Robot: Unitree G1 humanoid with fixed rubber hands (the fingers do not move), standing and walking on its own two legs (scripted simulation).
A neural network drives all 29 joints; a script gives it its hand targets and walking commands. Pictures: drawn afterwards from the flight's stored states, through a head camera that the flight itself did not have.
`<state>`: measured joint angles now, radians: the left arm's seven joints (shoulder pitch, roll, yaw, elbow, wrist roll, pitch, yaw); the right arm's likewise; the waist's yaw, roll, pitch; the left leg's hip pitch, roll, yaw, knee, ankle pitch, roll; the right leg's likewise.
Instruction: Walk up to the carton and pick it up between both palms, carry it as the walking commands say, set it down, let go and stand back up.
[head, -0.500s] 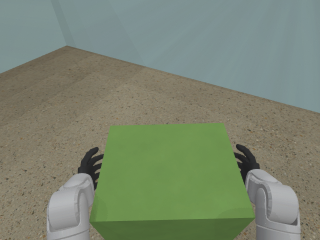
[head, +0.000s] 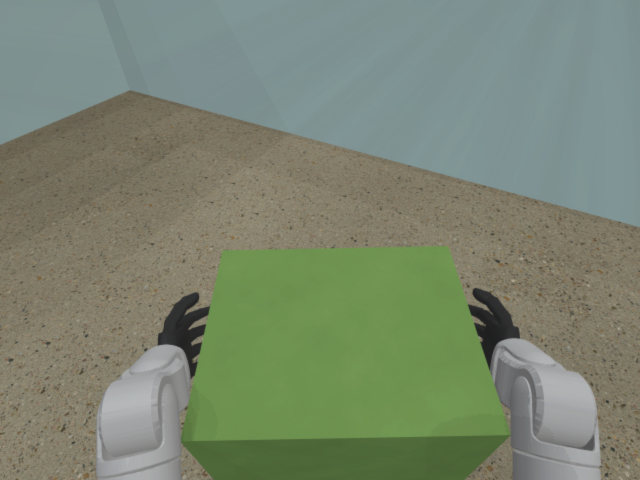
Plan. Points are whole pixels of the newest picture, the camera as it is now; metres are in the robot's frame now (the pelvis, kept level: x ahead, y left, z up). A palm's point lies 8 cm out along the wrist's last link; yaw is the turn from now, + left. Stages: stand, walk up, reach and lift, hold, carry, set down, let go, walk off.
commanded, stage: carry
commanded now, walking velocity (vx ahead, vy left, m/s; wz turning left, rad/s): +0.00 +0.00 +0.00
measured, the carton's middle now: (337, 379) +0.26 +0.00 +0.01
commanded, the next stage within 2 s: none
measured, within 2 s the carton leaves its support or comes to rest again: neither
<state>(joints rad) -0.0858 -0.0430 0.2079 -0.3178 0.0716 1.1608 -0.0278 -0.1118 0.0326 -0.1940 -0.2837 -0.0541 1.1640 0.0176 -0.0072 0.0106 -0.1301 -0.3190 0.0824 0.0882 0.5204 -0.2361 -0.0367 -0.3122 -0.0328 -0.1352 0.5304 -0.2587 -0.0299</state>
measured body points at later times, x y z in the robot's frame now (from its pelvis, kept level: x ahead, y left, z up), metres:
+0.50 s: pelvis +0.00 +0.00 +0.00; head -0.02 +0.00 +0.45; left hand +0.27 +0.19 +0.07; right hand +0.27 -0.18 +0.07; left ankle +0.02 +0.14 -0.73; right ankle +0.01 -0.10 -0.73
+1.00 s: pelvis +0.00 +0.00 +0.00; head -0.01 +0.01 +0.45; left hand +0.27 +0.19 +0.07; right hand +0.27 -0.18 +0.07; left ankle +0.02 +0.14 -0.73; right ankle +0.01 -0.10 -0.73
